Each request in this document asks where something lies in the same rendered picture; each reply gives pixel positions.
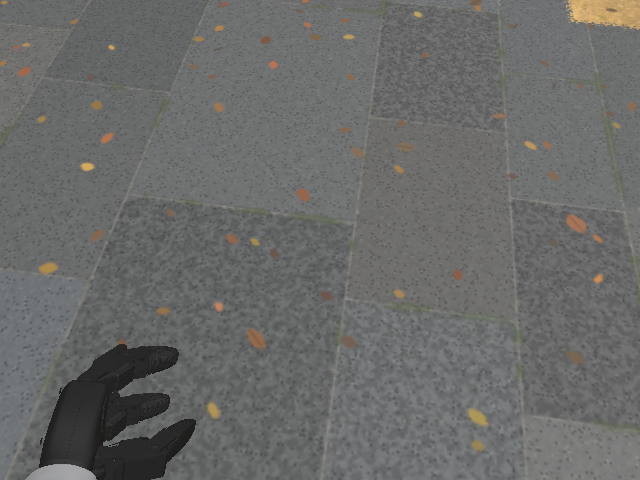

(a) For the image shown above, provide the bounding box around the left robot hand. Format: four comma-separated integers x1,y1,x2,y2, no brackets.
39,344,196,480

